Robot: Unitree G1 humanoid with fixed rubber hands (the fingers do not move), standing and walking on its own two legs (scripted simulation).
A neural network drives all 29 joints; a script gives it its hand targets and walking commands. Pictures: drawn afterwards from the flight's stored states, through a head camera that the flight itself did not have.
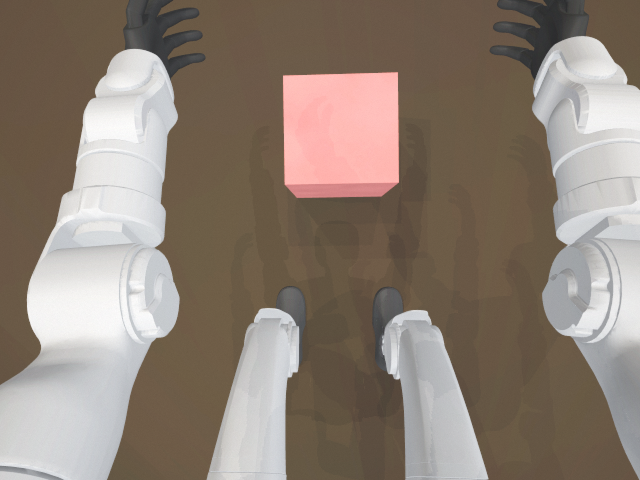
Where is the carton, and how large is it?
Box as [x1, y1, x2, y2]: [283, 72, 398, 197]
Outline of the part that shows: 397,72 283,76 285,184 297,197 380,196 398,182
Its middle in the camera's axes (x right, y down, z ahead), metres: +0.05 -0.21 +0.83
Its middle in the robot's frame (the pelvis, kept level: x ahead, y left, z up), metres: +0.56 +0.00 -0.53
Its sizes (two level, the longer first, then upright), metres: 0.210 0.200 0.250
